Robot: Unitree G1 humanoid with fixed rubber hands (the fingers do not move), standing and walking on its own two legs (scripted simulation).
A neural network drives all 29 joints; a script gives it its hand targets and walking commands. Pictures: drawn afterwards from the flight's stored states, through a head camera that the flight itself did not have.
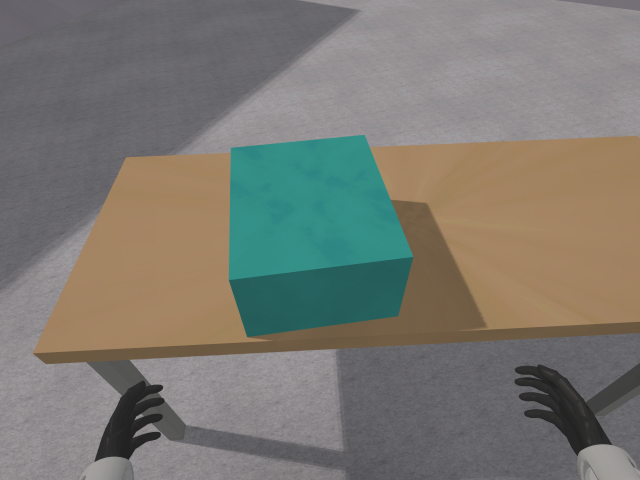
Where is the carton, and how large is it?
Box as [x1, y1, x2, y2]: [229, 135, 412, 336]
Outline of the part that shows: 364,135 231,148 229,281 247,336 395,316 398,314 412,255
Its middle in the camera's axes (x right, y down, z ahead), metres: -0.02 -0.02 +0.71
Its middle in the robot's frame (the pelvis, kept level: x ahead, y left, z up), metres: +0.55 +0.03 -0.04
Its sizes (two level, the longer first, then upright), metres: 0.316 0.263 0.164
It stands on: a table, 0.63 m high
